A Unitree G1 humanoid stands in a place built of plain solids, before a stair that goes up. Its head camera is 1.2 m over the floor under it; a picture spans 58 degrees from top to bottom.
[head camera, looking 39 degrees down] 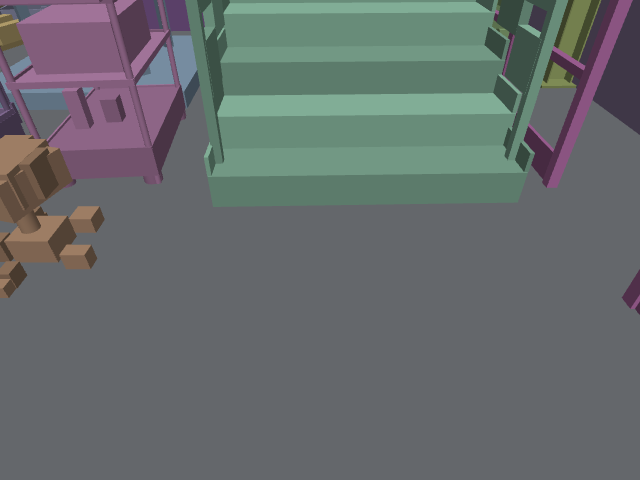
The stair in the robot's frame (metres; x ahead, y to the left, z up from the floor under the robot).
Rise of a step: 0.17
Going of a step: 0.28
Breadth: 1.50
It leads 1 degrees to the left of straight ahead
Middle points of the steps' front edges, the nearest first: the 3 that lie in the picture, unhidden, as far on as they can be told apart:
1.75 -0.23 0.17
2.03 -0.22 0.34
2.31 -0.21 0.51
